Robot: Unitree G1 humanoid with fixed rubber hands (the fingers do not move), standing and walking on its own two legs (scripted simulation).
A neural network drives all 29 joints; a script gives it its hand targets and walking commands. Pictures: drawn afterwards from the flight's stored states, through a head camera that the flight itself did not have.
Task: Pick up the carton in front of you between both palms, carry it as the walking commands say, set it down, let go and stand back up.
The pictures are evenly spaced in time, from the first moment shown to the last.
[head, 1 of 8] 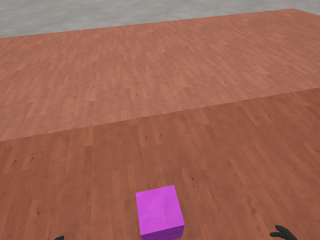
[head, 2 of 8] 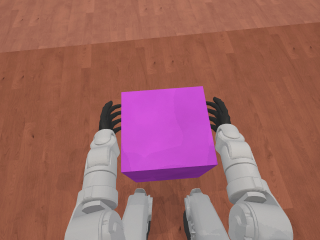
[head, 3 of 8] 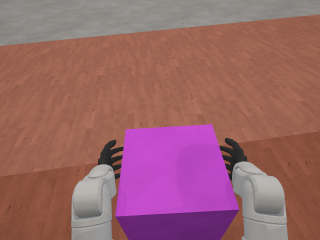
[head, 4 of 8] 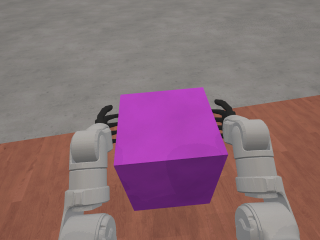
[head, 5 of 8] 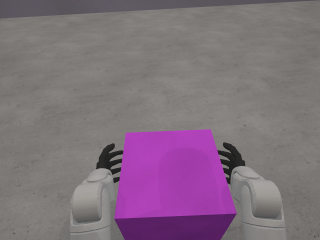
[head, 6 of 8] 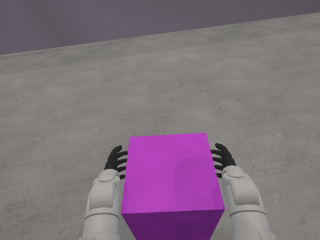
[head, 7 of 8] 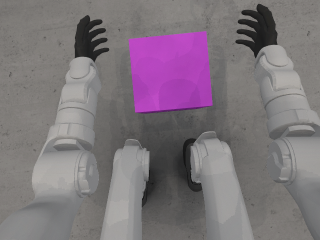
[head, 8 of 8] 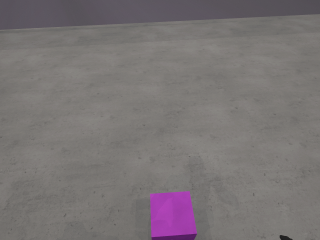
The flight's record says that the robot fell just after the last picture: no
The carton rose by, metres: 0.68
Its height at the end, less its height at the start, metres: -0.29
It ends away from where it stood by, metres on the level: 6.15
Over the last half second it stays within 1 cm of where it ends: yes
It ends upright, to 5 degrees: yes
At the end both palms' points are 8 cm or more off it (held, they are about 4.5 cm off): yes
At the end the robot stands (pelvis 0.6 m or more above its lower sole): yes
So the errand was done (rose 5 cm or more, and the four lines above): yes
